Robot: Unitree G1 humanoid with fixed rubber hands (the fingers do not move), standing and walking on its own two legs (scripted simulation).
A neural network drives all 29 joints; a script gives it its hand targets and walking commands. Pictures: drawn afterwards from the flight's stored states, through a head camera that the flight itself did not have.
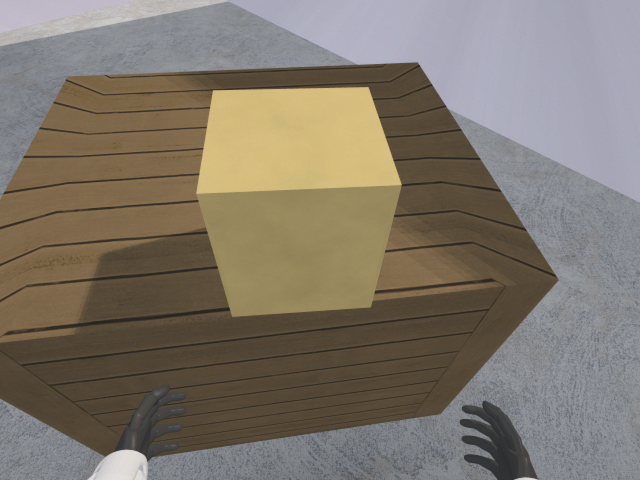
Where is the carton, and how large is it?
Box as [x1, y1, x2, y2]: [196, 87, 401, 316]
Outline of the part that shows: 368,87 213,90 196,194 232,316 370,306 401,184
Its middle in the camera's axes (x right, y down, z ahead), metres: -0.03 -0.05 +0.56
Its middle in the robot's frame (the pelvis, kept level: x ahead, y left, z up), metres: +0.45 +0.03 +0.08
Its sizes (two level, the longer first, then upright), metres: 0.210 0.200 0.250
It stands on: a pedestal, 0.73 m high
